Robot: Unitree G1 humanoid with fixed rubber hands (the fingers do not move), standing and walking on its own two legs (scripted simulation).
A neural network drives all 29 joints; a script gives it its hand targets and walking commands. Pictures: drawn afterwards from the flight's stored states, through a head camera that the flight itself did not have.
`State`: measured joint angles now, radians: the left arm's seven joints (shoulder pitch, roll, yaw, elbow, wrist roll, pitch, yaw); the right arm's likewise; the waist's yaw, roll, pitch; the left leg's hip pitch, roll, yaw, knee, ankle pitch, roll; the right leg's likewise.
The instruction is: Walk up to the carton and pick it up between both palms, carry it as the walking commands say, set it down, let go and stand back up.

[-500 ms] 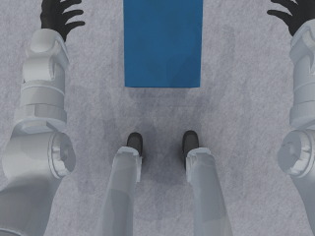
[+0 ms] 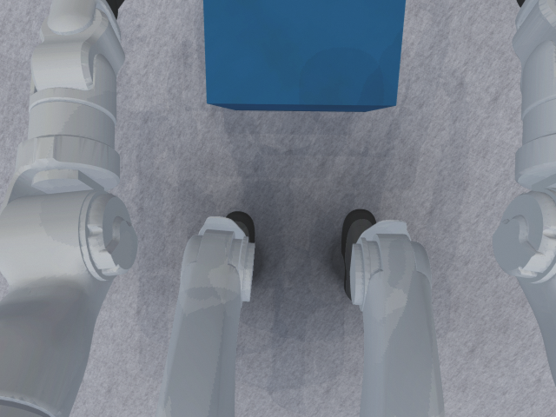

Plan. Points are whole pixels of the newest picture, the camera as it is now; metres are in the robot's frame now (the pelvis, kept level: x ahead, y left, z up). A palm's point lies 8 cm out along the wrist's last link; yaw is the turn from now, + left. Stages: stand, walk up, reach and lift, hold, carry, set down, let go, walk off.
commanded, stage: reach and lift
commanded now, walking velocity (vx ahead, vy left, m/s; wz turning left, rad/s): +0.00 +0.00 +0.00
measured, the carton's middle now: (302, 10) +0.60 -0.02 -0.37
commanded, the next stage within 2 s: none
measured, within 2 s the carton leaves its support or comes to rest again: neither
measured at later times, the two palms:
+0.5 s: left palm (157, 48) +0.54 +0.19 -0.29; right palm (458, 37) +0.53 -0.23 -0.29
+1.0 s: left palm (160, 45) +0.54 +0.18 -0.30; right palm (454, 34) +0.54 -0.23 -0.30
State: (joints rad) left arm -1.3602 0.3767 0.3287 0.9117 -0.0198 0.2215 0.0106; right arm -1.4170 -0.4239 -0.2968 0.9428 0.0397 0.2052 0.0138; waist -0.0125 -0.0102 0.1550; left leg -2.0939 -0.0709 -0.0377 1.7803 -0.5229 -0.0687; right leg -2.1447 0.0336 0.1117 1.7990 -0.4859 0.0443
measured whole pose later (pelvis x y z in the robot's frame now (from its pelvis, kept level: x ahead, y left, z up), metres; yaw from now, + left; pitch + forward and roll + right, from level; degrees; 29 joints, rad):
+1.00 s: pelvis +0.00 +0.00 -0.10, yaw +0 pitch +37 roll +2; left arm -1.47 0.38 0.27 1.05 -0.08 0.13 0.03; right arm -1.48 -0.45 -0.19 1.08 0.07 0.09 -0.02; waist -0.01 0.00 0.45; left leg -2.22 -0.07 -0.04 2.18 -0.61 -0.08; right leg -2.25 0.02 0.09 2.20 -0.59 0.05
